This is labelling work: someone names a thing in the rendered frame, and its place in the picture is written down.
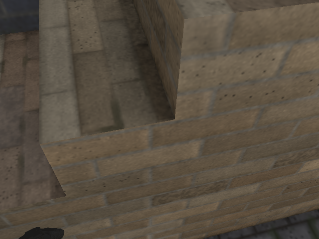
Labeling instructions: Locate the left robot hand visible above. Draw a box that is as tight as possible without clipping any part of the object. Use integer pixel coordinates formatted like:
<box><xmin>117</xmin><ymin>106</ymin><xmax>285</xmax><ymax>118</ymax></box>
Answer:
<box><xmin>19</xmin><ymin>227</ymin><xmax>65</xmax><ymax>239</ymax></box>

